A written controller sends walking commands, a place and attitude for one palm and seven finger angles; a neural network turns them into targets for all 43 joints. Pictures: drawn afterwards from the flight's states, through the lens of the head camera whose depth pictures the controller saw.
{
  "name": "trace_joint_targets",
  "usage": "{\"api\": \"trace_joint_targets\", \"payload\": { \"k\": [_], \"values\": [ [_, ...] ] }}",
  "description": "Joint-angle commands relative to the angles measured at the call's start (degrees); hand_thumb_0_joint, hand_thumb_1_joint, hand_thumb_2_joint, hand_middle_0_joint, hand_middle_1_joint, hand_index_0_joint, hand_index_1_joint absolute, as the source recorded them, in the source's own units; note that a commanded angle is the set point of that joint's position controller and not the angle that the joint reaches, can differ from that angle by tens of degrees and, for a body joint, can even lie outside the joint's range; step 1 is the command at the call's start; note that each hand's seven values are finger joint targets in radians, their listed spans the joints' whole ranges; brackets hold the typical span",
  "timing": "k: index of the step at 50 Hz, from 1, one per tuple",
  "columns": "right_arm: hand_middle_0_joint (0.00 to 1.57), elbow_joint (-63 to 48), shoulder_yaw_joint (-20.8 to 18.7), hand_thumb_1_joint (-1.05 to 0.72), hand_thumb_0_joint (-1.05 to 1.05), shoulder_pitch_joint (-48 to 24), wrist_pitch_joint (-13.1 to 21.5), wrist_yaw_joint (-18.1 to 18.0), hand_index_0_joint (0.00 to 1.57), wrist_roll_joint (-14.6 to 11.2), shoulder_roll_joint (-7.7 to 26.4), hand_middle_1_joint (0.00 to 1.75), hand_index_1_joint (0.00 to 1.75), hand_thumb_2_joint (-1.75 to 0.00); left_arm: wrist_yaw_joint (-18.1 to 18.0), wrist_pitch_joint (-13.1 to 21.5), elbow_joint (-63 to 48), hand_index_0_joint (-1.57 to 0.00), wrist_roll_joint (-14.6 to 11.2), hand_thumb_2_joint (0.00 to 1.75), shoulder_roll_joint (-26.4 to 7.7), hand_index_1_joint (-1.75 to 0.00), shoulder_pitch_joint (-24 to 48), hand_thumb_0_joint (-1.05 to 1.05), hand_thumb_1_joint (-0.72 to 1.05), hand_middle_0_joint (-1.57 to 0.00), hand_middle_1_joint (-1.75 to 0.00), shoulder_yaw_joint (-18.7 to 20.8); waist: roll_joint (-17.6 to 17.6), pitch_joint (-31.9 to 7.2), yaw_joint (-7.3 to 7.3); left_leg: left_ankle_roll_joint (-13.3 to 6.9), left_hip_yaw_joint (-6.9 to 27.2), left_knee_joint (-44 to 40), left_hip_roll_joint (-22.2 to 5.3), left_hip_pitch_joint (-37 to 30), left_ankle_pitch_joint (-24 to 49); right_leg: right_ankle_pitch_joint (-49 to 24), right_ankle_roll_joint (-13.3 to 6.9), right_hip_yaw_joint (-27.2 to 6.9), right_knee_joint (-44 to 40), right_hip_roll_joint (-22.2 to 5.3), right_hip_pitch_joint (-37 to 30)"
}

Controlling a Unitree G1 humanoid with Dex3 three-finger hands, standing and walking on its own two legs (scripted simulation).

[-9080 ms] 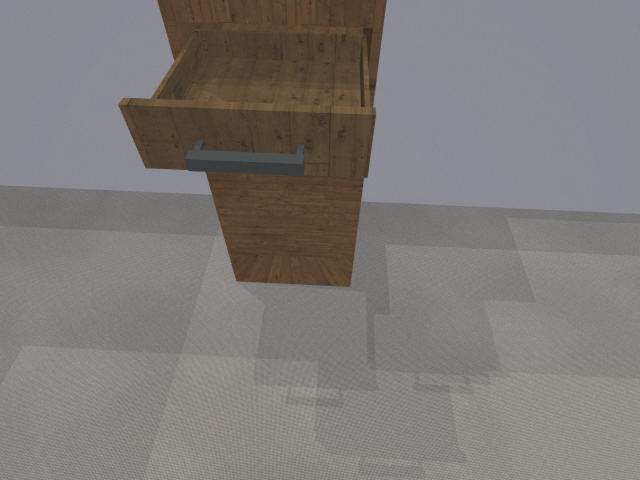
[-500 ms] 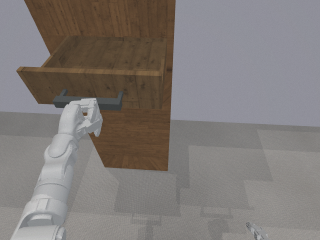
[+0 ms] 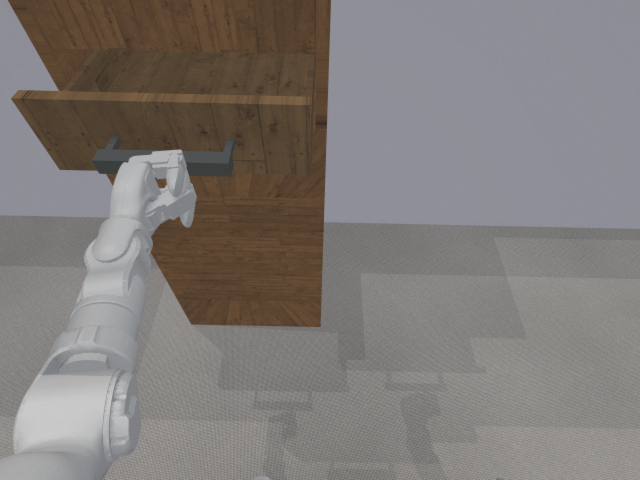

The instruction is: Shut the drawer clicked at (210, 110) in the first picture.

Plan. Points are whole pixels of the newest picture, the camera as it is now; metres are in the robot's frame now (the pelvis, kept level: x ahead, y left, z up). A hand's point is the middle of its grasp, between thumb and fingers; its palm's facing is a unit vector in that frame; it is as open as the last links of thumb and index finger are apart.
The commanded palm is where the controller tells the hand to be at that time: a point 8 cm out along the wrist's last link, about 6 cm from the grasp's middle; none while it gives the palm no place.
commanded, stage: push the drawer shut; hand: left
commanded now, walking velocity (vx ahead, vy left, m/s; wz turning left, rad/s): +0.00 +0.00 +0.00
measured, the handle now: (168, 153) +0.52 +0.21 +0.12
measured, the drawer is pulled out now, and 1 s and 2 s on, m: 0.12 0.01 0.00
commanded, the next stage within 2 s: pull the fist back off the drawer in 1.30 s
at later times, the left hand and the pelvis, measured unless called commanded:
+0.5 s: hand (201, 167) +0.49 +0.16 +0.12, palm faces -0.02 -1.00 -0.01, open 3.3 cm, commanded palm +0.49 +0.21 +0.12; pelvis -0.01 +0.00 -0.01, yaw +0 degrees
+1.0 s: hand (207, 134) +0.56 +0.16 +0.12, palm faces -0.02 -1.00 -0.01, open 3.2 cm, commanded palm +0.56 +0.20 +0.12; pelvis +0.00 +0.01 -0.02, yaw -1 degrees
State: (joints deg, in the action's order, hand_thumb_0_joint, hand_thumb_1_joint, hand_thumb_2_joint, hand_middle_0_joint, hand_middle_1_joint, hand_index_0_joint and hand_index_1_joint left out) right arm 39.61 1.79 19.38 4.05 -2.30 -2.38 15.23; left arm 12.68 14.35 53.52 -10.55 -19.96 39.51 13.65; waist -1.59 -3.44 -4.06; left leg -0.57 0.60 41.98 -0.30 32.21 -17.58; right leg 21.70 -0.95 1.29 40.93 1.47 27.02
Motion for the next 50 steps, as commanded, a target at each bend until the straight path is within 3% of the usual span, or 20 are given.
{"api": "trace_joint_targets", "payload": {
  "k": [1,4,6,11,13,15,16,18,21,24,25,28,30,33,34,37,39,42,47,50],
  "values": [
    [0.20,-5.83,-3.37,-0.90,0.00,3.13,1.74,-0.22,0.20,-0.14,8.39,0.30,0.30,-0.90,-0.67,4.43,-12.81,-1.40,-0.46,0.90,-10.45,-1.60,32.45,0.00,0.90,-1.40,-1.60,1.69,-2.03,-18.73,-2.53,-1.33,1.81,-3.66,-0.14,-18.04,10.00,-13.07,-0.34,-0.29,-6.04,1.16,3.15],
    [0.20,-5.16,-3.49,-0.90,0.00,3.83,1.49,-0.11,0.20,-0.04,8.40,0.30,0.30,-0.90,-1.18,4.61,-10.74,-1.40,-0.16,0.90,-9.11,-1.60,35.41,0.00,0.90,-1.40,-1.60,0.54,-1.26,-17.92,-3.72,-1.37,1.93,-3.55,-0.35,-17.47,8.40,-11.39,-0.06,-0.25,-6.20,1.26,5.32],
    [0.20,-4.63,-3.51,-0.90,0.00,4.76,1.27,-0.16,0.20,0.14,8.77,0.30,0.30,-0.90,-1.63,4.87,-9.14,-1.40,0.52,0.90,-10.87,-1.60,36.75,0.00,0.90,-1.40,-1.60,1.48,0.10,-17.93,-3.90,-1.49,2.08,-3.31,-0.42,-16.46,8.14,-10.99,-0.06,-0.27,-5.91,1.38,5.34],
    [0.20,-3.72,-3.49,-0.90,0.00,6.16,0.88,-0.09,0.20,0.39,9.06,0.30,0.30,-0.90,-2.28,5.39,-6.08,-1.40,1.72,0.90,-13.04,-1.60,41.30,0.00,0.90,-1.40,-1.60,2.57,-0.72,-18.64,-4.88,-1.60,2.31,-2.66,-0.45,-15.36,6.59,-9.38,-0.02,-0.56,-5.62,1.36,6.80],
    [0.20,-3.52,-3.45,-0.90,0.00,6.48,0.85,-0.06,0.20,0.43,8.93,0.30,0.30,-0.90,-2.20,5.46,-4.75,-1.40,1.85,0.90,-11.91,-1.60,43.42,0.00,0.90,-1.40,-1.60,1.48,-0.60,-18.02,-5.81,-1.74,2.09,-2.49,-0.40,-14.49,5.51,-8.80,0.26,-0.83,-5.86,1.31,7.69],
    [0.20,-3.48,-3.44,-0.90,0.00,7.21,0.79,0.01,0.20,0.64,9.08,0.30,0.30,-0.90,-2.27,5.89,-4.97,-1.40,2.20,0.90,-13.64,-1.60,44.37,0.00,0.90,-1.40,-1.60,2.61,-1.79,-20.72,-5.43,-1.67,2.18,-2.11,-0.37,-14.99,6.84,-9.75,0.11,-0.87,-5.25,1.32,6.86],
    [0.20,-3.46,-3.43,-0.90,0.00,7.54,0.72,0.07,0.20,0.71,9.04,0.30,0.30,-0.90,-2.02,5.87,-3.97,-1.40,2.28,0.90,-13.27,-1.60,44.58,0.00,0.90,-1.40,-1.60,2.38,-1.91,-20.59,-5.73,-1.78,2.14,-1.73,-0.33,-15.00,7.05,-9.88,0.07,-0.88,-5.17,1.49,7.33],
    [0.20,-3.19,-3.34,-0.90,0.00,8.03,0.42,-0.02,0.20,0.70,9.31,0.30,0.30,-0.90,-1.83,5.73,-1.58,-1.40,2.45,0.90,-16.30,-1.60,45.03,0.00,0.90,-1.40,-1.60,4.33,-1.09,-19.81,-5.85,-1.85,1.92,-1.55,-0.43,-12.75,6.02,-9.52,0.28,-1.22,-5.34,1.42,7.03],
    [0.20,-3.26,-3.15,-0.90,0.00,8.69,0.33,-0.06,0.20,0.78,9.24,0.30,0.30,-0.90,-1.33,5.61,-0.05,-1.40,2.50,0.90,-16.24,-1.60,47.47,0.00,0.90,-1.40,-1.60,3.83,-1.66,-18.79,-6.75,-2.03,1.75,-1.21,-0.33,-11.18,4.93,-8.82,0.34,-1.49,-5.46,1.54,7.79],
    [0.20,-2.92,-3.16,-0.90,0.00,9.59,0.37,-0.21,0.20,0.90,9.57,0.30,0.30,-0.90,-1.01,5.40,1.25,-1.40,2.79,0.90,-18.03,-1.60,50.09,0.00,0.90,-1.40,-1.60,4.46,-1.68,-19.62,-7.61,-2.12,1.73,-0.81,-0.47,-10.05,3.83,-7.86,0.64,-1.75,-5.46,1.47,8.45],
    [0.20,-2.93,-3.20,-0.90,0.00,10.01,0.40,-0.19,0.20,1.03,9.70,0.30,0.30,-0.90,-1.10,5.63,1.08,-1.40,3.09,0.90,-19.79,-1.60,50.59,0.00,0.90,-1.40,-1.60,5.60,-2.96,-20.59,-7.14,-2.02,1.85,-0.66,-0.53,-10.14,4.27,-7.99,0.49,-1.77,-5.14,1.47,8.32],
    [0.20,-2.51,-3.26,-0.90,0.00,11.09,0.30,0.06,0.20,1.32,9.71,0.30,0.30,-0.90,-1.20,5.49,1.94,-1.40,3.39,0.90,-18.07,-1.60,52.29,0.00,0.90,-1.40,-1.60,4.37,-4.37,-21.87,-8.13,-1.95,2.07,0.23,-0.70,-11.74,6.31,-9.02,0.50,-1.34,-4.64,1.64,10.32],
    [0.20,-2.48,-3.18,-0.90,0.00,11.66,0.09,-0.01,0.20,1.33,10.15,0.30,0.30,-0.90,-1.27,4.86,4.22,-1.40,3.55,0.90,-20.80,-1.60,52.19,0.00,0.90,-1.40,-1.60,5.90,-1.73,-21.29,-8.54,-2.27,1.58,0.61,-0.62,-8.42,4.85,-8.62,0.87,-2.07,-5.07,1.64,8.92],
    [0.20,-2.29,-2.93,-0.90,0.00,12.80,-0.34,-0.14,0.20,1.40,10.62,0.30,0.30,-0.90,-0.96,4.15,7.35,-1.40,4.40,0.90,-23.52,-1.60,53.67,0.00,0.90,-1.40,-1.60,6.75,-2.35,-19.99,-9.08,-2.30,1.43,0.94,-0.68,-5.44,3.74,-7.96,0.88,-2.23,-4.99,1.52,9.28],
    [0.20,-2.34,-2.83,-0.90,0.00,13.03,-0.37,-0.16,0.20,1.36,10.67,0.30,0.30,-0.90,-0.73,3.78,8.02,-1.40,4.44,0.90,-22.76,-1.60,54.13,0.00,0.90,-1.40,-1.60,5.81,-2.06,-19.46,-9.73,-2.34,1.54,0.98,-0.76,-5.17,3.32,-7.40,0.94,-2.11,-4.96,1.60,10.10],
    [0.20,-2.50,-2.92,-0.90,0.00,14.46,-0.62,-0.12,0.20,1.79,10.93,0.30,0.30,-0.90,-0.73,4.00,7.20,-1.40,5.09,0.90,-26.77,-1.60,56.48,0.00,0.90,-1.40,-1.60,8.43,-3.89,-24.19,-9.27,-2.36,1.60,2.11,-0.76,-6.12,6.87,-10.53,0.86,-2.19,-3.78,1.60,8.70],
    [0.20,-2.25,-3.04,-0.90,0.00,15.16,-0.66,0.12,0.20,2.17,10.84,0.30,0.30,-0.90,-0.65,4.20,6.49,-1.40,5.32,0.90,-24.88,-1.60,58.48,0.00,0.90,-1.40,-1.60,7.14,-6.81,-25.30,-9.94,-2.11,2.10,2.56,-0.94,-9.09,8.49,-10.52,0.69,-1.49,-3.52,1.80,11.34],
    [0.20,-1.90,-2.97,-0.90,0.00,16.10,-1.11,0.28,0.20,2.49,11.23,0.30,0.30,-0.90,-1.06,3.83,8.39,-1.40,5.76,0.90,-24.03,-1.60,59.34,0.00,0.90,-1.40,-1.60,6.23,-6.28,-23.95,-11.01,-2.05,2.66,2.92,-1.30,-9.33,9.13,-9.97,0.64,-0.96,-3.28,2.07,14.11],
    [0.20,-1.51,-3.12,-0.90,0.00,18.15,-1.82,0.69,0.20,3.33,11.68,0.30,0.30,-0.90,-2.17,3.27,9.35,-1.40,6.85,0.90,-25.69,-1.60,61.69,0.00,0.90,-1.40,-1.60,7.70,-7.40,-26.58,-11.28,-1.94,3.27,3.73,-1.41,-10.93,12.10,-11.15,0.45,-0.41,-2.60,2.32,15.02],
    [0.20,-1.15,-3.05,-0.90,0.00,18.91,-2.37,0.90,0.20,3.64,11.81,0.30,0.30,-0.90,-2.53,2.78,10.75,-1.40,7.57,0.90,-26.28,-1.60,62.44,0.00,0.90,-1.40,-1.60,7.66,-8.16,-25.58,-11.87,-1.83,3.38,4.17,-1.62,-10.67,12.81,-11.32,0.36,-0.21,-2.53,2.40,16.26]
  ]
}}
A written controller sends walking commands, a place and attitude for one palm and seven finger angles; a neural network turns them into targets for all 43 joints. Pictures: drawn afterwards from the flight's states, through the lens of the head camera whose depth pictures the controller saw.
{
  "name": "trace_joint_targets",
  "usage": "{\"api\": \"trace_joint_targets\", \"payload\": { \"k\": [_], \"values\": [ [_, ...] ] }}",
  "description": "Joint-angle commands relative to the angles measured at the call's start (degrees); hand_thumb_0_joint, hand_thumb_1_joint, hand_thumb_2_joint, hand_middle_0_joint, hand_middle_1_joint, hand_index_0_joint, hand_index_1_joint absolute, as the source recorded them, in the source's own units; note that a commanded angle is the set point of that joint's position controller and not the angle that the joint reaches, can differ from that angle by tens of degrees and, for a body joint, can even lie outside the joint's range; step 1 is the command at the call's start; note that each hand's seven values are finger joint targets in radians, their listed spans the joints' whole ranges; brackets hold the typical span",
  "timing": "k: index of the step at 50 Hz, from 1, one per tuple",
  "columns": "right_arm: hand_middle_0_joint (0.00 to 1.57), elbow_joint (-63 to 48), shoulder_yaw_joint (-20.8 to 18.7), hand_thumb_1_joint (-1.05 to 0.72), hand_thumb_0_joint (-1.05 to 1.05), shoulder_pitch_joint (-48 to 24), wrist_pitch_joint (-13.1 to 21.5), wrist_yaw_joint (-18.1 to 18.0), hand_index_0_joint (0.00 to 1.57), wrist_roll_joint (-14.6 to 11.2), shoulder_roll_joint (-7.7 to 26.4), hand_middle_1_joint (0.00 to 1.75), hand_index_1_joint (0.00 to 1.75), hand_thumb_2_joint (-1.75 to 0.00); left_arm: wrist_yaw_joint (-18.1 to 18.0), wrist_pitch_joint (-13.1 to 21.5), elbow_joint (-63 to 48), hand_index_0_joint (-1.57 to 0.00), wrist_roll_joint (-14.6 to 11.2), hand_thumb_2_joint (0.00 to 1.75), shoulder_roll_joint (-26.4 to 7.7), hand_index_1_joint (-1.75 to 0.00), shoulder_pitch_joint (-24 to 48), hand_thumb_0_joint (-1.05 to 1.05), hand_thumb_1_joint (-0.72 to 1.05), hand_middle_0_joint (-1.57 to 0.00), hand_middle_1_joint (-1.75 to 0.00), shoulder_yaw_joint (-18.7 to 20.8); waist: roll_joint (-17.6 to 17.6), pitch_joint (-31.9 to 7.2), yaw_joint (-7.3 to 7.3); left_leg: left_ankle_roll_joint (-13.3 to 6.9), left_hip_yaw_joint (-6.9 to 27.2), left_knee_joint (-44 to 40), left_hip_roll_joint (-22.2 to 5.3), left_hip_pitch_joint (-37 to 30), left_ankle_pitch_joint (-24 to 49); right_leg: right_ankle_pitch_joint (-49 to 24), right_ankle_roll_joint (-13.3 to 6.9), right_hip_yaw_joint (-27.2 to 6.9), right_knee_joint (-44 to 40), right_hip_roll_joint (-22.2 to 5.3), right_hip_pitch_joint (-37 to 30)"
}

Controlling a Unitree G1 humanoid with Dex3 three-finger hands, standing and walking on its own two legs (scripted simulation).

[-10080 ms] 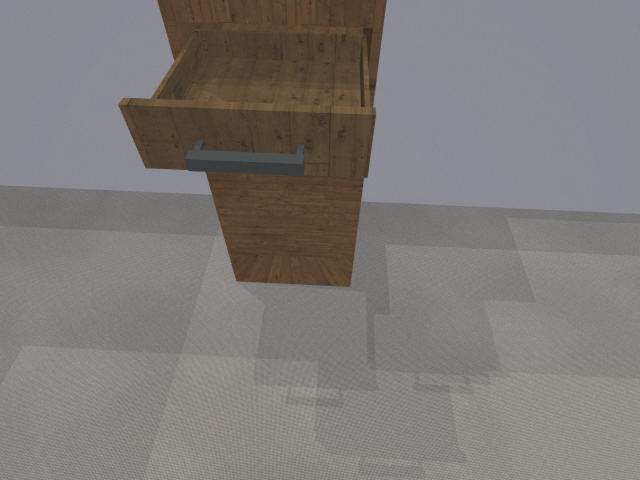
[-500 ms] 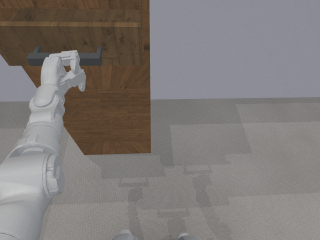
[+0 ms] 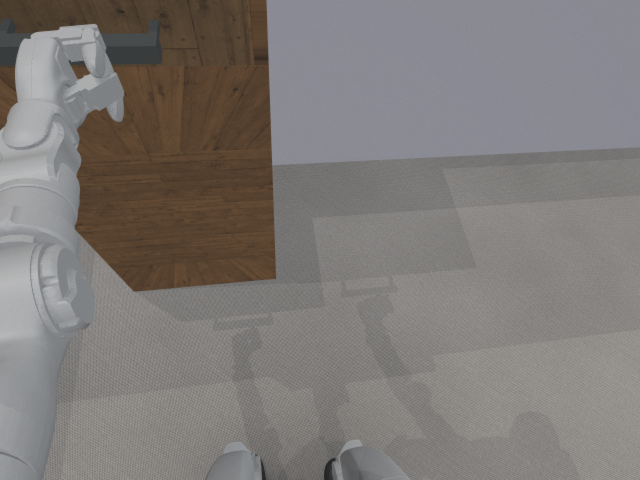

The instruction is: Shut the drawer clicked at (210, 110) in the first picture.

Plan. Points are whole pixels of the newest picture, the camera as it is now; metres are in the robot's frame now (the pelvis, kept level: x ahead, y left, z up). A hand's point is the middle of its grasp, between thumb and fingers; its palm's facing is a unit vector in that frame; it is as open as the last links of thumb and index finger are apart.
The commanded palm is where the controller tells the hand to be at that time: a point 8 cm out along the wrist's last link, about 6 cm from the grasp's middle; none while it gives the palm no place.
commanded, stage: push the drawer shut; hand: left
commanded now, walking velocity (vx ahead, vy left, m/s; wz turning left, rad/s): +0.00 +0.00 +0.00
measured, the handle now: (80, 38) +0.63 +0.21 +0.14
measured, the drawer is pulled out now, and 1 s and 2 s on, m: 0.01 0.00 0.00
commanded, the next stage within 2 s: pull the fist back off the drawer in 0.30 s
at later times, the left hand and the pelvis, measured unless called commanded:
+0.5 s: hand (108, 77) +0.56 +0.18 +0.14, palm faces +0.01 -1.00 -0.01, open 3.0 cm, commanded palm +0.58 +0.20 +0.14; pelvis -0.01 +0.01 -0.01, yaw +1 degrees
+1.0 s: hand (124, 82) +0.55 +0.16 +0.14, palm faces +0.01 -1.00 +0.00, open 3.3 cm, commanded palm +0.51 +0.21 +0.14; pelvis +0.01 +0.01 +0.00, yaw -1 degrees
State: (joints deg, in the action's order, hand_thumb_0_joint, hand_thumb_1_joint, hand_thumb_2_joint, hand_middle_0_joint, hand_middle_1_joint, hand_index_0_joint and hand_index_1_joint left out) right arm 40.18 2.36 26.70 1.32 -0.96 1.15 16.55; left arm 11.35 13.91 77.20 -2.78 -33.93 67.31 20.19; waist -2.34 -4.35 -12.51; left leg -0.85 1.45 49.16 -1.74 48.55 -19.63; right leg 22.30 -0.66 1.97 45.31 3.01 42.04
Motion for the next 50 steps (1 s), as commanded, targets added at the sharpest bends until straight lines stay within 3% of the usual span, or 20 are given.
{"api": "trace_joint_targets", "payload": {
  "k": [1,4,7,8,15,18,21,23,27,28,31,32,35,37,39,43,46,48,50],
  "values": [
    [0.20,-1.62,-3.56,-0.90,0.00,12.15,0.11,-0.42,0.20,0.35,10.63,0.30,0.30,-0.90,-1.49,3.07,-12.06,-1.40,-0.03,0.90,-12.84,-1.60,34.70,0.00,0.90,-1.40,-1.60,1.79,-6.28,-24.15,-3.66,-1.67,2.76,-2.81,-0.14,-26.58,15.40,-12.21,-0.01,-0.72,-6.83,0.96,1.37],
    [0.20,-1.72,-3.58,-0.90,0.00,12.70,-0.23,-0.32,0.20,0.40,10.66,0.30,0.30,-0.90,-1.60,2.76,-11.67,-1.40,0.65,0.90,-11.40,-1.60,37.44,0.00,0.90,-1.40,-1.60,-0.17,-7.01,-23.74,-4.81,-1.62,2.98,-2.74,-0.27,-26.34,14.26,-10.89,0.17,-0.65,-6.86,1.02,3.23],
    [0.20,-1.38,-3.68,-0.90,0.00,13.54,-0.23,-0.42,0.20,0.73,10.99,0.30,0.30,-0.90,-2.54,3.10,-13.30,-1.40,0.59,0.90,-12.93,-1.60,39.94,0.00,0.90,-1.40,-1.60,1.26,-7.03,-25.39,-5.33,-1.64,3.53,-2.62,-0.54,-27.74,15.03,-10.74,0.20,-0.40,-6.77,1.03,3.96],
    [0.20,-1.27,-3.56,-0.90,0.00,13.32,-0.20,-0.31,0.20,0.68,10.69,0.30,0.30,-0.90,-2.53,3.12,-12.64,-1.40,0.71,0.90,-12.07,-1.60,39.85,0.00,0.90,-1.40,-1.60,0.33,-8.99,-24.85,-5.20,-1.45,3.43,-2.53,-0.45,-27.95,15.04,-10.63,0.04,-0.38,-6.74,1.07,4.40],
    [0.20,-0.65,-3.09,-0.90,0.00,13.06,0.54,-0.48,0.20,0.51,11.38,0.30,0.30,-0.90,-2.70,2.75,-10.84,-1.40,0.27,0.90,-9.15,-1.60,41.52,0.00,0.90,-1.40,-1.60,-2.75,-9.45,-22.08,-6.84,-1.31,4.60,-3.34,-0.98,-27.30,8.79,-5.75,-0.10,0.15,-6.89,0.95,8.54],
    [0.20,-0.43,-2.97,-0.90,0.00,12.97,1.13,-0.73,0.20,0.61,11.61,0.30,0.30,-0.90,-3.33,2.85,-11.85,-1.40,0.22,0.90,-8.50,-1.60,43.07,0.00,0.90,-1.40,-1.60,-3.44,-11.00,-23.24,-7.20,-1.17,5.13,-3.59,-1.25,-28.59,8.07,-5.22,-0.12,0.34,-6.56,0.79,9.69],
    [0.20,-0.22,-2.89,-0.90,0.00,13.06,1.71,-0.87,0.20,0.77,11.82,0.30,0.30,-0.90,-3.84,2.78,-12.16,-1.40,0.03,0.90,-7.76,-1.60,43.04,0.00,0.90,-1.40,-1.60,-3.73,-10.25,-23.32,-7.49,-1.28,5.43,-3.87,-1.27,-28.53,6.92,-4.66,-0.13,0.54,-6.57,0.69,9.69],
    [0.20,-0.61,-2.89,-0.90,0.00,12.94,1.77,-0.87,0.20,0.73,11.83,0.30,0.30,-0.90,-4.08,2.61,-11.87,-1.40,0.38,0.90,-9.06,-1.60,42.78,0.00,0.90,-1.40,-1.60,-3.03,-10.14,-24.25,-7.09,-1.25,5.11,-3.54,-1.11,-27.91,6.71,-4.55,-0.06,0.36,-6.37,0.60,9.07],
    [0.20,-0.98,-3.01,-0.90,0.00,13.30,1.78,-0.31,0.20,1.01,11.48,0.30,0.30,-0.90,-4.63,2.90,-12.89,-1.40,0.87,0.90,-8.42,-1.60,43.63,0.00,0.90,-1.40,-1.60,-2.72,-10.68,-25.93,-6.35,-0.91,5.67,-3.23,-0.78,-29.58,8.69,-5.49,-0.41,0.76,-5.70,0.88,8.82],
    [0.20,-0.96,-3.05,-0.90,0.00,13.25,1.71,-0.17,0.20,1.16,11.50,0.30,0.30,-0.90,-4.80,2.96,-12.78,-1.40,1.13,0.90,-9.01,-1.60,43.41,0.00,0.90,-1.40,-1.60,-2.32,-10.80,-25.63,-6.16,-0.88,5.77,-3.22,-0.75,-29.35,8.43,-5.32,-0.49,0.78,-5.64,0.89,8.91],
    [0.20,-1.23,-3.20,-0.90,0.00,13.18,1.57,0.37,0.20,1.37,11.26,0.30,0.30,-0.90,-5.12,3.26,-13.14,-1.40,1.24,0.90,-6.67,-1.60,42.68,0.00,0.90,-1.40,-1.60,-3.23,-11.03,-24.99,-5.91,-0.78,6.11,-3.36,-0.52,-29.93,8.46,-5.31,-0.77,1.01,-5.49,0.95,9.37],
    [0.20,-1.41,-3.30,-0.90,0.00,13.16,1.42,0.45,0.20,1.34,11.45,0.30,0.30,-0.90,-5.28,3.18,-12.65,-1.40,1.39,0.90,-8.32,-1.60,41.25,0.00,0.90,-1.40,-1.60,-1.55,-10.26,-25.53,-5.27,-0.81,5.84,-3.12,-0.58,-29.61,8.69,-5.50,-0.72,0.84,-5.47,0.95,8.81],
    [0.20,-1.86,-3.22,-0.90,0.00,12.83,1.07,0.73,0.20,1.21,11.24,0.30,0.30,-0.90,-5.08,2.95,-12.39,-1.40,1.46,0.90,-8.67,-1.60,39.26,0.00,0.90,-1.40,-1.60,-1.51,-9.25,-24.31,-4.76,-0.98,5.10,-3.38,-0.34,-27.53,7.87,-5.31,-0.59,0.72,-5.70,0.99,7.19],
    [0.20,-2.51,-3.40,-0.90,0.00,12.79,0.73,0.83,0.20,1.04,11.16,0.30,0.30,-0.90,-4.82,3.39,-13.60,-1.40,1.48,0.90,-9.34,-1.60,37.01,0.00,0.90,-1.40,-1.60,-0.65,-8.87,-26.35,-3.70,-1.01,4.89,-3.23,-0.34,-28.29,9.67,-6.36,-0.70,0.63,-5.49,1.02,5.68],
    [0.20,-2.82,-3.55,-0.90,0.00,12.38,0.50,1.04,0.20,0.98,10.77,0.30,0.30,-0.90,-4.37,3.50,-14.74,-1.40,0.79,0.90,-7.74,-1.60,34.91,0.00,0.90,-1.40,-1.60,-1.11,-8.79,-25.96,-3.17,-1.02,4.30,-3.28,-0.34,-28.78,10.92,-7.42,-0.63,0.57,-5.86,1.17,4.63],
    [0.20,-3.62,-3.76,-0.90,0.00,11.85,-0.22,1.07,0.20,0.41,10.57,0.30,0.30,-0.90,-3.53,3.45,-15.07,-1.40,0.20,0.90,-9.27,-1.60,29.26,0.00,0.90,-1.40,-1.60,0.77,-6.61,-25.93,-1.39,-1.22,3.30,-3.65,-0.23,-27.33,11.96,-8.92,-0.56,0.29,-6.14,1.34,1.20],
    [0.20,-4.72,-3.97,-0.90,0.00,11.36,-0.79,1.03,0.20,0.19,10.30,0.30,0.30,-0.90,-3.02,3.88,-17.58,-1.40,-0.38,0.90,-11.37,-1.60,24.14,0.00,0.90,-1.40,-1.60,3.54,-5.54,-27.35,0.65,-1.46,2.19,-3.52,0.10,-27.03,15.45,-13.32,-0.65,-0.11,-5.90,1.46,-3.33],
    [0.20,-5.84,-4.19,-0.90,0.00,10.58,-1.16,1.15,0.20,-0.16,9.64,0.30,0.30,-0.90,-2.65,4.47,-20.87,-1.40,-0.80,0.90,-10.56,-1.60,20.81,0.00,0.90,-1.40,-1.60,3.72,-6.18,-28.80,2.09,-1.30,1.40,-3.63,0.17,-28.47,18.85,-17.19,-0.57,-0.13,-5.45,1.51,-5.53],
    [0.20,-6.63,-4.48,-0.90,0.00,9.91,-1.67,1.24,0.20,-0.54,9.27,0.30,0.30,-0.90,-2.13,4.58,-22.89,-1.40,-1.43,0.90,-10.01,-1.60,16.05,0.00,0.90,-1.40,-1.60,4.31,-4.62,-28.75,3.32,-1.36,0.49,-3.73,0.35,-28.08,21.14,-20.99,-0.50,-0.31,-5.37,1.57,-8.65]
  ]
}}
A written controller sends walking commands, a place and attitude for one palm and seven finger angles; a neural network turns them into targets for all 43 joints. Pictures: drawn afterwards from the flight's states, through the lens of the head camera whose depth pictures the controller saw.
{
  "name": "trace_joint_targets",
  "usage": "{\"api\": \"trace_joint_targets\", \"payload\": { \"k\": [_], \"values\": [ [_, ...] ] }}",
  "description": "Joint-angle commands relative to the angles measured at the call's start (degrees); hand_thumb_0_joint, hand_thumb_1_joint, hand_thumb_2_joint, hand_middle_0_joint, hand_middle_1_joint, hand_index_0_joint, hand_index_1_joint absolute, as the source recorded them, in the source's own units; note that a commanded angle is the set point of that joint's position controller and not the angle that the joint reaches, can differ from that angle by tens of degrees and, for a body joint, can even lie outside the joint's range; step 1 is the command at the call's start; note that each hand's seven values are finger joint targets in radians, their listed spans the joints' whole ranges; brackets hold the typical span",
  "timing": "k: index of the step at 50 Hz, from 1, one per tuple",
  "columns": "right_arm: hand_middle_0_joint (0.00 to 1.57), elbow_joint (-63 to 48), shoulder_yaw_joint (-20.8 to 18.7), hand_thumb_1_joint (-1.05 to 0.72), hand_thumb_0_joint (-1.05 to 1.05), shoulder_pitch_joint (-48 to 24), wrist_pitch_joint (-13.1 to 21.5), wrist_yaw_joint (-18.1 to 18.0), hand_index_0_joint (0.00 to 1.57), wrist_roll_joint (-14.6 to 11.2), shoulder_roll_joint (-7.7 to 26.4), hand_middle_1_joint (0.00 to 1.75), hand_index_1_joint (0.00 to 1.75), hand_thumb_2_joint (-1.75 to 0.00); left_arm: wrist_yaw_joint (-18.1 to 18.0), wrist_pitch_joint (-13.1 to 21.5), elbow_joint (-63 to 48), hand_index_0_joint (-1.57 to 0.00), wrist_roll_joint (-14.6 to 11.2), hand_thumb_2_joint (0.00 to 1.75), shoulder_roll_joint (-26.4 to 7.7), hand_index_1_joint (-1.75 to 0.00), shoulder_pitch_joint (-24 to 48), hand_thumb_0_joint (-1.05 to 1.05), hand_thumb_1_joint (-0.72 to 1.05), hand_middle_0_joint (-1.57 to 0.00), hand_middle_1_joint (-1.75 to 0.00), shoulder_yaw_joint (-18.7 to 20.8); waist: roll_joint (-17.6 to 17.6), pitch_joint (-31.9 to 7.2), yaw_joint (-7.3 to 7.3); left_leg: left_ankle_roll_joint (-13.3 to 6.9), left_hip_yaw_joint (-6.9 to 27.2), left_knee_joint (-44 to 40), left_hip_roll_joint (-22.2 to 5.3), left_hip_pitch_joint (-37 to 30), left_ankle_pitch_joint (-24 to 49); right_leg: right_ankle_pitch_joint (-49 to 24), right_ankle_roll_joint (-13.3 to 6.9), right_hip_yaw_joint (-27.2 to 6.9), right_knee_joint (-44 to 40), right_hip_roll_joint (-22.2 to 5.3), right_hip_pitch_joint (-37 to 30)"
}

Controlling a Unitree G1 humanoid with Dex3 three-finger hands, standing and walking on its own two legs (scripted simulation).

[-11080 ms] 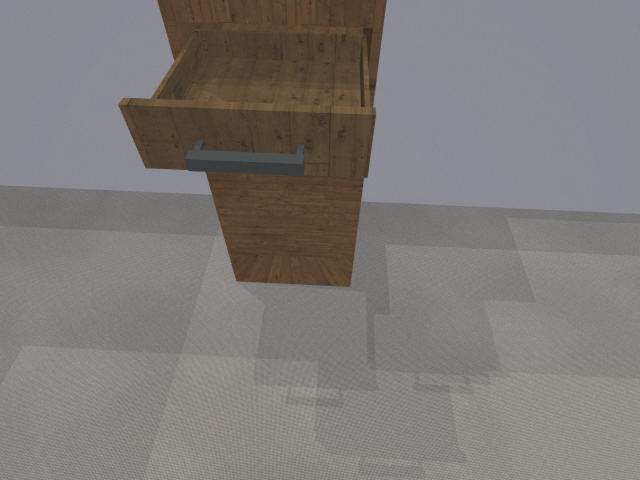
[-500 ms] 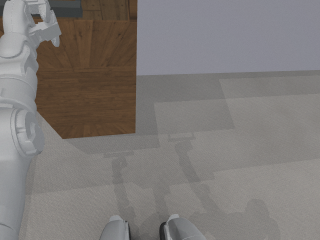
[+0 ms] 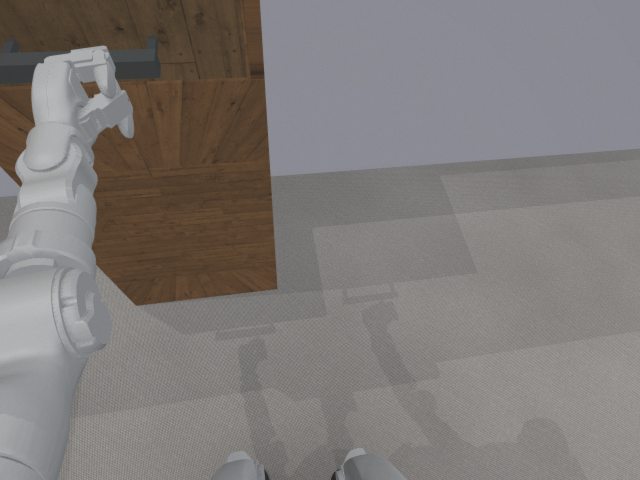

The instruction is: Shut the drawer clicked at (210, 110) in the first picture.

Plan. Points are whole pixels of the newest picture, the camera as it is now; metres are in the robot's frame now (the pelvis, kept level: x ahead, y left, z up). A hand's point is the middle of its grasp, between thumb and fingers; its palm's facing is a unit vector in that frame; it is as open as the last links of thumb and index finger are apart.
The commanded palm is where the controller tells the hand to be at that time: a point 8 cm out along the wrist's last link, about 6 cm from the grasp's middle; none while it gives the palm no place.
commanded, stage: pull the fist back off the drawer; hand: left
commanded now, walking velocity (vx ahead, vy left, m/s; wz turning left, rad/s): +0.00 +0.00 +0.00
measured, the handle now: (81, 55) +0.62 +0.22 +0.14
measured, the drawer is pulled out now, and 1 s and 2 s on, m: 0.00 0.00 0.00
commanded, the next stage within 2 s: draw the hand back to the body in 0.10 s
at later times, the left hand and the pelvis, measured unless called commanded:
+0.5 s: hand (80, 159) +0.45 +0.19 +0.15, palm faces +0.04 -1.00 +0.01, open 3.3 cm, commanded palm +0.40 +0.24 +0.16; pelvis +0.03 -0.01 +0.02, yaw +1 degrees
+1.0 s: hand out of the picture +0.29 +0.22 +0.18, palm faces +0.32 -0.92 -0.22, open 3.3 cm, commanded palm +0.24 +0.26 +0.19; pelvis +0.00 -0.01 +0.04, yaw +2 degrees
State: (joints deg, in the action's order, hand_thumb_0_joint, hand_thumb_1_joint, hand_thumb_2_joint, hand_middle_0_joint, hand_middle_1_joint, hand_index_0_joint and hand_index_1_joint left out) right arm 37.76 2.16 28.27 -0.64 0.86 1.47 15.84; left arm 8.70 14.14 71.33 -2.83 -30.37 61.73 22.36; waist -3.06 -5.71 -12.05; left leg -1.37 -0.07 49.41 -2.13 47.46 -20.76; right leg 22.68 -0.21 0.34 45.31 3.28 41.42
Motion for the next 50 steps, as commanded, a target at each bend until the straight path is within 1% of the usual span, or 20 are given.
{"api": "trace_joint_targets", "payload": {
  "k": [1,5,6,8,10,11,17,18,20,27,30,35,36,37,38,39,41,43,47,50],
  "values": [
    [0.20,-4.40,-4.25,-0.90,0.00,8.15,-0.01,-0.60,0.20,-0.97,9.84,0.30,0.30,-0.90,0.66,4.28,-17.42,-1.40,-1.77,0.90,-12.64,-1.60,20.74,0.00,0.90,-1.40,-1.60,1.77,-3.26,-26.41,2.76,-1.07,1.71,-4.00,0.97,-26.66,23.09,-23.05,-0.92,1.19,-5.52,1.39,-8.88],
    [0.20,-4.33,-4.55,-0.90,0.00,6.96,-0.68,-1.08,0.20,-1.74,9.61,0.30,0.30,-0.90,1.30,3.52,-18.70,-1.40,-2.34,0.90,-12.58,-1.60,20.90,0.00,0.90,-1.40,-1.60,1.53,-0.56,-22.82,2.15,-1.45,0.83,-4.78,1.16,-25.07,21.48,-24.62,-0.44,0.61,-6.59,1.15,-10.61],
    [0.20,-4.45,-4.58,-0.90,0.00,6.65,-0.68,-1.22,0.20,-1.70,9.62,0.30,0.30,-0.90,1.26,4.16,-21.06,-1.40,-2.51,0.90,-13.76,-1.60,21.59,0.00,0.90,-1.40,-1.60,2.59,-2.60,-23.95,2.70,-1.49,0.75,-4.45,1.33,-26.53,23.30,-26.34,-0.66,0.34,-6.33,1.11,-11.24],
    [0.20,-4.26,-4.58,-0.90,0.00,5.79,-0.62,-1.21,0.20,-1.91,8.95,0.30,0.30,-0.90,1.73,4.61,-21.95,-1.40,-2.77,0.90,-10.43,-1.60,20.73,0.00,0.90,-1.40,-1.60,0.30,-4.68,-24.73,2.60,-1.17,0.98,-4.21,1.28,-29.62,26.05,-27.61,-0.74,0.57,-6.14,1.01,-10.23],
    [0.20,-3.65,-4.81,-0.90,0.00,5.22,-0.60,-1.28,0.20,-2.09,8.89,0.30,0.30,-0.90,2.32,4.70,-22.09,-1.40,-3.35,0.90,-8.67,-1.60,20.36,0.00,0.90,-1.40,-1.60,-1.07,-3.54,-24.26,2.02,-1.11,1.23,-4.06,1.11,-30.75,26.58,-27.81,-0.66,0.70,-6.23,1.01,-9.59],
    [0.20,-4.16,-4.89,-0.90,0.00,5.06,-0.63,-1.21,0.20,-2.14,8.89,0.30,0.30,-0.90,2.73,4.51,-22.26,-1.40,-3.93,0.90,-8.30,-1.60,16.54,0.00,0.90,-1.40,-1.60,-0.41,-3.87,-24.93,3.53,-1.11,1.11,-4.14,1.29,-31.39,28.31,-28.91,-0.96,0.76,-6.14,1.02,-10.82],
    [0.20,-8.87,-4.70,-0.90,0.00,-0.69,-1.17,-1.36,0.20,-3.71,8.43,0.30,0.30,-0.90,5.01,0.50,-33.69,-1.40,-7.68,0.90,-7.09,-1.60,-0.43,0.00,0.90,-1.40,-1.60,-0.11,-1.73,-25.63,7.81,-1.56,-0.31,-6.62,1.78,-31.40,31.58,-36.40,-0.78,0.55,-6.96,0.18,-19.91],
    [0.20,-9.50,-4.63,-0.90,0.00,-1.79,-1.08,-1.44,0.20,-4.00,8.08,0.30,0.30,-0.90,5.13,-0.30,-35.89,-1.40,-8.48,0.90,-5.24,-1.60,-1.97,0.00,0.90,-1.40,-1.60,-1.29,-0.07,-24.11,7.62,-1.78,-0.41,-7.07,1.82,-31.60,31.27,-37.03,-0.63,0.67,-7.61,0.23,-20.42],
    [0.20,-10.22,-4.78,-0.90,0.00,-3.43,-0.87,-1.83,0.20,-4.33,8.12,0.30,0.30,-0.90,4.93,-1.50,-40.32,-1.40,-9.55,0.90,-6.39,-1.60,-5.00,0.00,0.90,-1.40,-1.60,0.13,1.86,-22.00,8.13,-1.90,-0.83,-8.26,1.95,-30.85,28.66,-37.03,-0.37,0.44,-8.61,0.03,-22.23],
    [0.20,-11.82,-3.94,-0.90,0.00,-10.30,1.50,-2.94,0.20,-5.03,7.04,0.30,0.30,-0.90,5.27,-3.54,-55.66,-1.40,-11.72,0.90,-2.71,-1.60,-13.02,0.00,0.90,-1.40,-1.60,-2.96,-2.78,-19.16,9.07,-1.63,-0.18,-10.90,2.15,-36.04,26.37,-32.98,-0.76,0.48,-10.57,-0.50,-22.84],
    [0.20,-12.18,-3.53,-0.90,0.00,-12.98,2.50,-3.47,0.20,-5.42,7.10,0.30,0.30,-0.90,6.22,-6.25,-56.61,-1.40,-12.95,0.90,-0.71,-1.60,-18.27,0.00,0.90,-1.40,-1.60,-4.18,0.43,-14.70,9.46,-1.52,0.35,-12.55,2.18,-35.20,21.76,-28.62,-0.77,1.05,-12.15,-0.52,-21.86],
    [0.20,-13.83,-2.46,-0.90,0.00,-17.50,4.18,-4.36,0.20,-5.79,6.56,0.30,0.30,-0.90,6.81,-10.16,-63.71,-1.40,-13.75,0.90,0.84,-1.60,-23.06,0.00,0.90,-1.40,-1.60,-5.44,-0.22,-12.19,10.96,-1.22,1.45,-15.01,2.50,-36.13,17.95,-23.39,-1.24,1.46,-13.59,-1.00,-22.56],
    [0.20,-14.11,-2.34,-0.90,0.00,-20.25,4.33,-4.54,0.20,-4.92,5.26,0.30,0.30,-0.90,-0.10,-7.81,-70.40,-1.40,-7.74,0.90,-0.62,-1.60,-24.91,0.00,0.90,-1.40,-1.60,-7.55,-0.23,-8.82,12.29,-1.03,0.32,-17.00,2.82,-38.41,16.71,-19.75,-1.53,-0.45,-17.22,-1.73,-20.78],
    [0.20,-13.34,-2.14,-0.90,0.00,-21.21,4.39,-4.93,0.20,-4.48,5.03,0.30,0.30,-0.90,-3.79,-7.80,-69.46,-1.40,-7.02,0.90,2.12,-1.60,-29.23,0.00,0.90,-1.40,-1.60,-8.44,1.77,-5.66,11.65,-0.84,0.78,-18.68,2.42,-37.90,13.50,-16.76,-1.18,-0.20,-18.54,-1.69,-20.49],
    [0.20,-12.82,-2.06,-0.90,0.00,-21.49,4.24,-5.02,0.20,-4.48,4.99,0.30,0.30,-0.90,-6.20,-7.92,-70.57,-1.40,-5.94,0.90,3.42,-1.60,-32.58,0.00,0.90,-1.40,-1.60,-9.73,2.35,-5.05,11.99,-0.77,1.02,-19.92,2.06,-37.78,12.72,-15.86,-1.21,-0.12,-18.94,-1.91,-22.69],
    [0.20,-12.59,-1.97,-0.90,0.00,-21.78,3.94,-5.20,0.20,-4.38,5.03,0.30,0.30,-0.90,-7.99,-8.04,-71.53,-1.40,-5.18,0.90,2.70,-1.60,-34.40,0.00,0.90,-1.40,-1.60,-8.96,3.52,-5.10,12.15,-0.87,0.92,-20.88,2.02,-38.28,12.36,-15.66,-1.06,-0.13,-19.79,-1.96,-23.86],
    [0.20,-11.99,-1.90,-0.90,0.00,-22.52,3.56,-5.61,0.20,-4.07,5.03,0.30,0.30,-0.90,-10.32,-7.95,-73.93,-1.40,-4.30,0.90,1.16,-1.60,-37.09,0.00,0.90,-1.40,-1.60,-7.58,5.06,-4.88,12.50,-1.00,0.51,-22.42,1.87,-39.05,11.90,-14.75,-0.90,-0.40,-21.54,-1.99,-26.45],
    [0.20,-12.01,-1.46,-0.90,0.00,-23.97,3.73,-5.85,0.20,-3.79,4.26,0.30,0.30,-0.90,-11.81,-7.25,-78.76,-1.40,-3.32,0.90,1.72,-1.60,-36.26,0.00,0.90,-1.40,-1.60,-8.01,0.46,-4.91,12.32,-0.79,0.41,-24.12,1.97,-41.41,11.46,-13.98,-1.03,-0.67,-22.78,-2.31,-27.73],
    [0.20,-11.53,-1.20,-0.90,0.00,-25.09,4.65,-5.85,0.20,-2.97,3.68,0.30,0.30,-0.90,-13.61,-6.39,-85.10,-1.40,-2.34,0.90,1.96,-1.60,-43.39,0.00,0.90,-1.40,-1.60,-7.49,-1.81,-4.73,13.15,-0.58,0.42,-26.34,1.79,-45.00,14.17,-15.86,-1.24,-0.44,-24.81,-2.20,-30.65],
    [0.20,-11.36,-1.19,-0.90,0.00,-25.34,5.06,-5.57,0.20,-2.41,3.44,0.30,0.30,-0.90,-14.18,-6.18,-88.50,-1.40,-2.21,0.90,2.56,-1.60,-51.20,0.00,0.90,-1.40,-1.60,-6.96,-0.89,-3.55,13.91,-0.48,0.22,-27.56,1.79,-45.94,16.99,-18.53,-1.25,-0.01,-25.54,-2.17,-33.11]
  ]
}}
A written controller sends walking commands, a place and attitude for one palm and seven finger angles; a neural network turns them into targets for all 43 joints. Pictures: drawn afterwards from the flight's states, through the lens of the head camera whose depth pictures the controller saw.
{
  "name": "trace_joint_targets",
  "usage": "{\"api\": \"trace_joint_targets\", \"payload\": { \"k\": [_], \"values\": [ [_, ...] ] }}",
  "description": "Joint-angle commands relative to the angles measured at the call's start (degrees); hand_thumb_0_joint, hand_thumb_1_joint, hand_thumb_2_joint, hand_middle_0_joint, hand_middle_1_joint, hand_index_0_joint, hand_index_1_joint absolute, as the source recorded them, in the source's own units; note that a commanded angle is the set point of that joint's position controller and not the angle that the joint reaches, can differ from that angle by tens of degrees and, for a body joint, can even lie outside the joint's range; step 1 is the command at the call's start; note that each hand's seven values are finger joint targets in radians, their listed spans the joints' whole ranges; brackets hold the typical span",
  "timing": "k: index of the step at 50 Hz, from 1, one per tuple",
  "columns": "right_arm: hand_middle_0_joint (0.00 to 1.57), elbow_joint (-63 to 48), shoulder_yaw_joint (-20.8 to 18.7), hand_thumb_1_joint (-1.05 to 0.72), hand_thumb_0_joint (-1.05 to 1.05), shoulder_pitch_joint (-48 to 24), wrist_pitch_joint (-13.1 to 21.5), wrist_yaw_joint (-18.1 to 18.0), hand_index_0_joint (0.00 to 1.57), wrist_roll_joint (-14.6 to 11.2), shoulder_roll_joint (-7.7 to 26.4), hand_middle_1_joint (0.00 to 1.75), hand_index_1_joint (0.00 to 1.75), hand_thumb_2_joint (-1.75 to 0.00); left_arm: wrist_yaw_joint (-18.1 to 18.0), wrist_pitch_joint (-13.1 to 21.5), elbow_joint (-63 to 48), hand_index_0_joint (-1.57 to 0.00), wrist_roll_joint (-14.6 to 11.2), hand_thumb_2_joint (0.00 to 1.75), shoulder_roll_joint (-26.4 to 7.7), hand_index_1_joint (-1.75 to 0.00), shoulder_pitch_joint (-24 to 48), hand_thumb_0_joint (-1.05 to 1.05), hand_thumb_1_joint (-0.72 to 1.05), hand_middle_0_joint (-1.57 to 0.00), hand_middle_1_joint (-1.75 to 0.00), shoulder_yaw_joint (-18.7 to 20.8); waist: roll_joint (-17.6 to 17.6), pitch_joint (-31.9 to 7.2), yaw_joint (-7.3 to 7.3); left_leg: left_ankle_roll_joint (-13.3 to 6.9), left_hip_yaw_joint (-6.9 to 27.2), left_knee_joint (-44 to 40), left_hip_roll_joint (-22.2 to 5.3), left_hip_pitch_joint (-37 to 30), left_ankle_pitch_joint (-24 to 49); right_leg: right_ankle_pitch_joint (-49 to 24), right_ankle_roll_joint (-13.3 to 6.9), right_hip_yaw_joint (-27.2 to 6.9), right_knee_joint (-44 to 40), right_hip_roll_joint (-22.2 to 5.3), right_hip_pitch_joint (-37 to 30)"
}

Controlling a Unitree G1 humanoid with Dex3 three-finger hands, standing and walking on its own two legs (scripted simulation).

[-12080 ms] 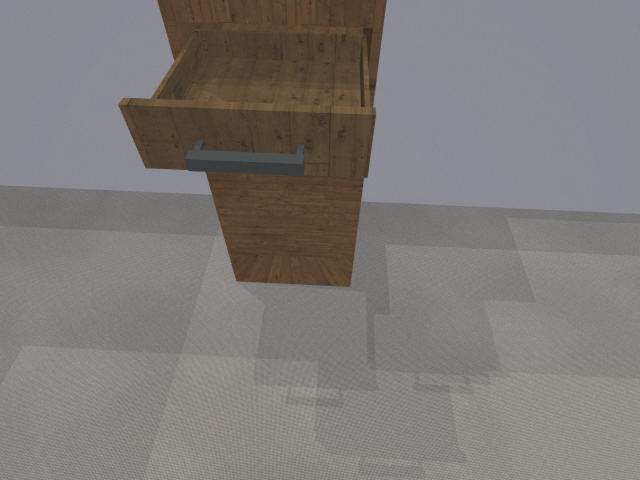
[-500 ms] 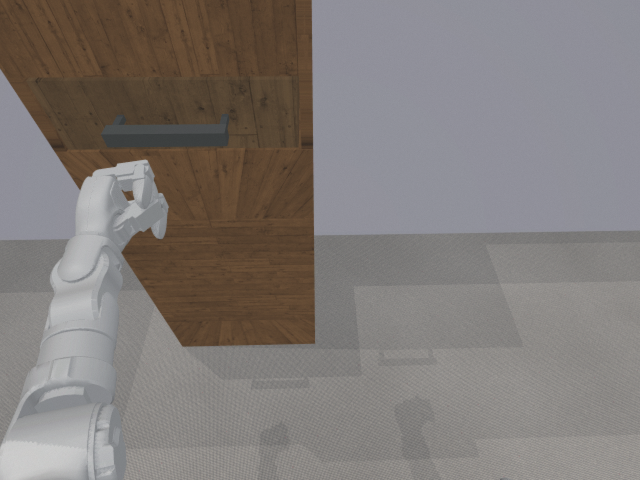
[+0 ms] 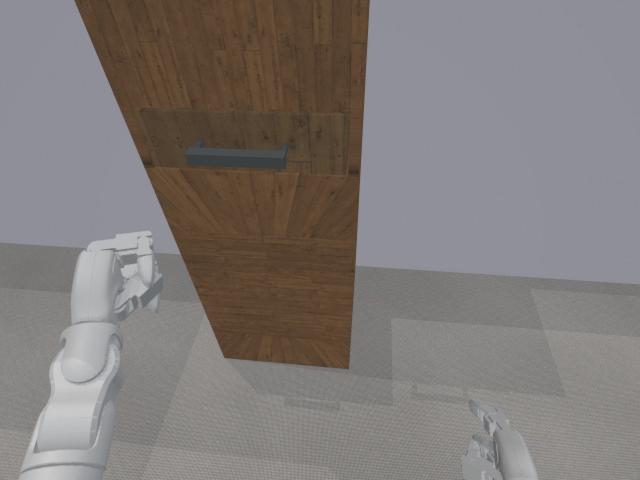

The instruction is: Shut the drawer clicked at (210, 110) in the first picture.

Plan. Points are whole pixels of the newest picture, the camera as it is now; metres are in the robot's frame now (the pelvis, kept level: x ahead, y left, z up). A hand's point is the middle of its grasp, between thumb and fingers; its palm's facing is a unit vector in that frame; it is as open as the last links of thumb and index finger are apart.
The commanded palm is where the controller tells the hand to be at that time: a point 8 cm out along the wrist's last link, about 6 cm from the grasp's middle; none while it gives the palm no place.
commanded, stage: draw the hand back to the body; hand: left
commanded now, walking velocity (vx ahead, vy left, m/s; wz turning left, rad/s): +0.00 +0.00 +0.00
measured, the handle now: (239, 152) +0.63 +0.21 +0.10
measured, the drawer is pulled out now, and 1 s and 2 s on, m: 0.00 0.00 0.00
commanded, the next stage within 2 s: step back with the hand held close in 0.58 s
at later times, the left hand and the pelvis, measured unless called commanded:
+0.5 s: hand (72, 362) +0.18 +0.24 +0.16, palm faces +0.41 -0.83 -0.39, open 3.3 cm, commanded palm +0.14 +0.28 +0.18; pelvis +0.01 +0.00 +0.00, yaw +0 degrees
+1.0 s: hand (80, 351) +0.19 +0.25 +0.15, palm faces +0.27 -0.83 -0.49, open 3.2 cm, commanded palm +0.13 +0.29 +0.18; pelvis +0.00 +0.02 +0.00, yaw -1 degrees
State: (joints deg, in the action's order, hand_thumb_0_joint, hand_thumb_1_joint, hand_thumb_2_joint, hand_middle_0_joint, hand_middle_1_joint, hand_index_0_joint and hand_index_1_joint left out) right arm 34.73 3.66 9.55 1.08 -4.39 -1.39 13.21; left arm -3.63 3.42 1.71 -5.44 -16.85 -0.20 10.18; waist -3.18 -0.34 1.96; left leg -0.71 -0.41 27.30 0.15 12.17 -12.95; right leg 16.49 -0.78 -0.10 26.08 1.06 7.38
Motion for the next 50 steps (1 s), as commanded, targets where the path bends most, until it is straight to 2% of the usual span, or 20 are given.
{"api": "trace_joint_targets", "payload": {
  "k": [1,3,9,13,17,19,20,23,28,29,35,36,37,38,39,41,45,46,48,50],
  "values": [
    [0.20,-8.11,-2.86,-0.90,0.00,-7.05,3.38,-0.21,0.20,0.44,6.33,0.30,0.30,-0.90,-1.65,4.53,-18.79,-1.40,0.41,0.90,-10.91,-1.60,7.80,0.00,0.90,-1.40,-1.60,5.37,1.56,-7.45,0.11,-1.18,0.61,-5.80,-0.69,-10.22,9.08,-11.74,-0.59,0.51,-7.01,0.30,1.04],
    [0.20,-8.29,-2.91,-0.90,0.00,-7.38,3.25,-0.07,0.20,0.52,5.90,0.30,0.30,-0.90,-1.60,4.68,-21.42,-1.40,0.35,0.90,-9.91,-1.60,4.28,0.00,0.90,-1.40,-1.60,5.24,0.47,-6.28,0.03,-1.19,0.28,-6.49,-0.68,-10.68,8.50,-11.17,-0.43,0.30,-7.68,0.01,0.78],
    [0.20,-8.51,-3.38,-0.90,0.00,-7.96,3.41,0.17,0.20,1.03,5.66,0.30,0.30,-0.90,-1.58,5.48,-27.81,-1.40,0.30,0.90,-10.60,-1.60,-7.78,0.00,0.90,-1.40,-1.60,8.44,2.37,-3.56,0.90,-1.27,-0.08,-6.78,-0.60,-10.36,8.53,-10.58,-0.18,0.35,-9.37,-0.15,0.36],
    [0.20,-8.68,-3.75,-0.90,0.00,-7.83,4.41,0.17,0.20,1.34,5.38,0.30,0.30,-0.90,-1.95,6.46,-34.20,-1.40,0.60,0.90,-11.70,-1.60,-14.35,0.00,0.90,-1.40,-1.60,10.47,-0.52,-3.63,1.29,-1.18,-0.10,-6.42,-0.52,-10.81,8.72,-10.22,-0.26,0.30,-9.68,-0.44,0.22],
    [0.20,-9.05,-4.02,-0.90,0.00,-7.29,5.47,0.09,0.20,1.37,5.30,0.30,0.30,-0.90,-2.20,6.78,-37.51,-1.40,0.55,0.90,-11.47,-1.60,-22.36,0.00,0.90,-1.40,-1.60,11.63,1.00,-1.91,1.48,-1.12,-0.04,-6.18,-0.71,-10.06,8.62,-9.83,-0.15,0.33,-9.86,-0.35,0.72],
    [0.20,-9.28,-4.13,-0.90,0.00,-7.12,5.87,0.01,0.20,1.30,5.25,0.30,0.30,-0.90,-2.31,7.02,-39.47,-1.40,0.64,0.90,-11.62,-1.60,-25.36,0.00,0.90,-1.40,-1.60,12.51,0.38,-1.73,1.71,-1.02,-0.20,-5.78,-0.74,-9.81,8.66,-9.77,-0.14,0.32,-9.86,-0.28,0.95],
    [0.20,-9.45,-4.20,-0.90,0.00,-7.02,6.11,-0.09,0.20,1.27,5.23,0.30,0.30,-0.90,-2.40,7.07,-40.04,-1.40,0.59,0.90,-11.96,-1.60,-27.12,0.00,0.90,-1.40,-1.60,13.10,1.41,-1.65,1.90,-1.13,-0.19,-5.57,-0.77,-9.81,8.98,-10.33,-0.09,0.28,-9.78,-0.26,1.07],
    [0.20,-8.66,-4.26,-0.90,0.00,-6.56,6.47,-0.51,0.20,1.42,5.49,0.30,0.30,-0.90,-2.53,6.78,-38.60,-1.40,1.07,0.90,-10.08,-1.60,-23.45,0.00,0.90,-1.40,-1.60,10.80,1.53,2.00,0.73,-1.22,-0.10,-6.03,-0.81,-9.67,5.92,-6.55,0.08,0.30,-10.85,-0.23,3.90],
    [0.20,-8.14,-4.16,-0.90,0.00,-6.44,6.97,-1.04,0.20,1.69,5.45,0.30,0.30,-0.90,-3.15,6.74,-38.07,-1.40,1.40,0.90,-10.40,-1.60,-21.54,0.00,0.90,-1.40,-1.60,11.03,1.37,0.61,1.23,-1.49,0.32,-6.06,-0.56,-10.30,5.91,-5.97,-0.12,0.22,-10.59,-0.53,2.93],
    [0.20,-8.16,-4.18,-0.90,0.00,-6.64,7.00,-1.11,0.20,1.70,5.34,0.30,0.30,-0.90,-3.12,6.69,-37.92,-1.40,1.37,0.90,-10.33,-1.60,-21.84,0.00,0.90,-1.40,-1.60,11.06,2.30,0.40,1.36,-1.56,0.17,-5.93,-0.61,-10.52,6.41,-6.56,-0.07,0.15,-10.52,-0.53,2.90],
    [0.20,-8.27,-3.82,-0.90,0.00,-6.81,6.99,-0.77,0.20,1.92,5.05,0.30,0.30,-0.90,-3.06,6.33,-38.88,-1.40,1.27,0.90,-11.01,-1.60,-23.57,0.00,0.90,-1.40,-1.60,12.13,0.23,-1.14,2.11,-1.13,0.19,-5.70,-0.65,-10.19,10.11,-11.30,-0.30,0.22,-9.15,-0.57,0.34],
    [0.20,-11.20,-3.55,-0.90,0.00,-5.51,5.43,-0.24,0.20,1.03,6.11,0.30,0.30,-0.90,-3.70,9.32,-43.61,-1.40,1.66,0.90,-21.47,-1.60,-13.78,0.00,0.90,-1.40,-1.60,22.43,-3.21,3.59,-0.20,-1.96,1.26,-4.75,-0.99,-7.29,6.65,-13.71,-0.22,-4.20,-12.37,-2.62,5.11],
    [0.20,-9.55,-4.29,-0.90,0.00,-6.49,4.55,-0.05,0.20,1.58,6.09,0.30,0.30,-0.90,-2.87,9.59,-39.88,-1.40,1.70,0.90,-15.54,-1.60,-21.02,0.00,0.90,-1.40,-1.60,17.55,0.54,2.69,-0.36,-2.29,1.91,-2.94,-1.15,-5.73,7.69,-15.43,-0.16,-4.52,-12.22,-3.98,5.67],
    [0.20,-9.82,-4.77,-0.90,0.00,-5.62,3.54,0.35,0.20,1.64,6.34,0.30,0.30,-0.90,-2.32,9.16,-36.59,-1.40,1.78,0.90,-12.52,-1.60,-27.55,0.00,0.90,-1.40,-1.60,15.28,2.70,1.26,-0.60,-2.36,1.87,-2.55,-1.52,-6.83,9.94,-17.09,0.01,-4.36,-11.67,-4.14,5.65],
    [0.20,-10.36,-5.04,-0.90,0.00,-5.41,2.64,0.74,0.20,1.68,6.60,0.30,0.30,-0.90,-1.94,9.10,-37.18,-1.40,1.91,0.90,-11.21,-1.60,-29.49,0.00,0.90,-1.40,-1.60,13.66,2.56,-0.16,-0.82,-2.34,1.47,-2.50,-1.95,-6.92,12.32,-18.94,0.38,-3.68,-10.75,-4.20,5.21],
    [0.20,-11.02,-5.59,-0.90,0.00,-5.52,1.43,0.69,0.20,1.67,6.84,0.30,0.30,-0.90,-1.86,9.22,-37.60,-1.40,1.92,0.90,-11.63,-1.60,-31.83,0.00,0.90,-1.40,-1.60,13.96,1.33,-2.72,-0.89,-2.29,1.00,-2.97,-2.47,-7.81,16.76,-21.30,1.07,-2.17,-9.34,-3.78,4.71],
    [0.20,-12.65,-6.32,-0.90,0.00,-4.95,-0.71,0.43,0.20,0.89,6.56,0.30,0.30,-0.90,-2.48,9.23,-40.21,-1.40,1.60,0.90,-14.03,-1.60,-33.78,0.00,0.90,-1.40,-1.60,16.01,3.07,-8.26,-1.14,-2.25,1.13,-2.35,-3.71,-8.36,26.25,-27.02,1.82,-0.56,-5.35,-3.15,2.17],
    [0.20,-12.91,-6.34,-0.90,0.00,-5.42,-0.95,0.18,0.20,0.90,6.66,0.30,0.30,-0.90,-2.67,9.26,-40.99,-1.40,1.43,0.90,-15.25,-1.60,-34.03,0.00,0.90,-1.40,-1.60,16.92,1.94,-8.82,-0.93,-2.19,1.26,-2.52,-3.66,-8.27,27.08,-27.00,1.87,-0.41,-4.93,-3.03,2.28],
    [0.20,-13.48,-6.44,-0.90,0.00,-4.95,-1.52,0.07,0.20,0.55,6.16,0.30,0.30,-0.90,-3.04,9.31,-41.54,-1.40,1.22,0.90,-15.14,-1.60,-35.39,0.00,0.90,-1.40,-1.60,17.14,2.44,-9.86,-0.99,-2.25,1.45,-2.46,-4.15,-7.29,27.68,-26.49,2.03,-0.27,-3.68,-2.84,1.71],
    [0.20,-13.85,-6.71,-0.90,0.00,-4.69,-1.56,-0.10,0.20,0.41,6.32,0.30,0.30,-0.90,-3.40,9.58,-43.16,-1.40,1.18,0.90,-15.67,-1.60,-35.49,0.00,0.90,-1.40,-1.60,17.51,1.01,-9.94,-1.09,-2.30,1.38,-2.40,-4.46,-6.37,27.00,-26.01,2.11,-0.64,-2.91,-2.65,2.13]
  ]
}}
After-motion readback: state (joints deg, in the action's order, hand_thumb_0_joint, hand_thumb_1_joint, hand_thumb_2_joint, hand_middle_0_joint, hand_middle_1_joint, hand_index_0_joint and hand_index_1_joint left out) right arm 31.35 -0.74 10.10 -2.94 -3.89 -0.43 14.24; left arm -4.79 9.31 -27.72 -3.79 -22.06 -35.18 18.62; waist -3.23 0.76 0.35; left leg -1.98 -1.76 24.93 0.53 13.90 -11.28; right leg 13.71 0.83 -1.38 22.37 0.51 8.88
